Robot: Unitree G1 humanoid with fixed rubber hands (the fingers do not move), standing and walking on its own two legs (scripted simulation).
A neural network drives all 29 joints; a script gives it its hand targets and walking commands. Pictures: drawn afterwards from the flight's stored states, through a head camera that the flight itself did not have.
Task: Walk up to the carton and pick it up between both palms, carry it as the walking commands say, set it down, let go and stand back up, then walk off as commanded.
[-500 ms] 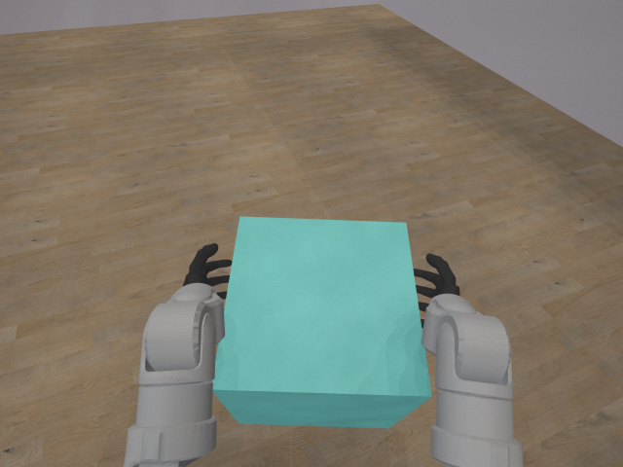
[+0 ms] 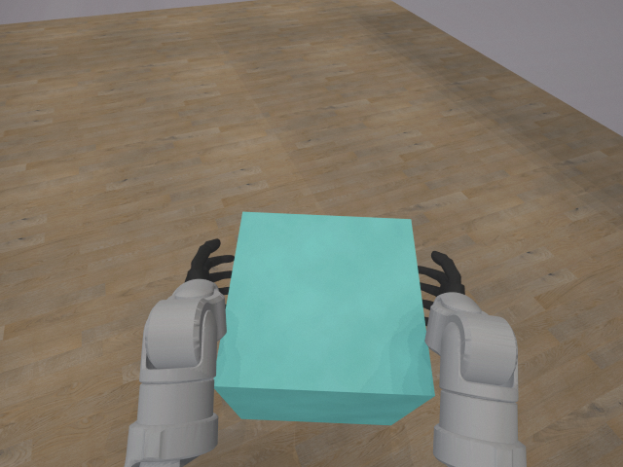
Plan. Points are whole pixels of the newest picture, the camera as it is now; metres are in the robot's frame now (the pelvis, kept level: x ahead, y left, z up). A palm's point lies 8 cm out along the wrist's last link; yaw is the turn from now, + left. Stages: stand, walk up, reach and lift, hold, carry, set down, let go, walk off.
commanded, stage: carry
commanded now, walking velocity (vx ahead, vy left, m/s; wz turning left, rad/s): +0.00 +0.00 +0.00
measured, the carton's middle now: (321, 324) +0.31 -0.01 +0.00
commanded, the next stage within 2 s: none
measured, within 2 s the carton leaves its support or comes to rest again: neither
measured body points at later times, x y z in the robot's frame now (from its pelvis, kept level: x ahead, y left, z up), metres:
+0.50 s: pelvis +0.01 +0.03 +0.00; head -0.01 +0.04 +0.45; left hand +0.31 +0.19 +0.07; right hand +0.31 -0.12 +0.07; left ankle +0.01 +0.14 -0.73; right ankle +0.05 -0.10 -0.73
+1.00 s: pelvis +0.01 +0.04 +0.00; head -0.01 +0.05 +0.45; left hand +0.30 +0.20 +0.06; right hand +0.30 -0.11 +0.06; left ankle +0.01 +0.14 -0.73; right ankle +0.05 -0.10 -0.73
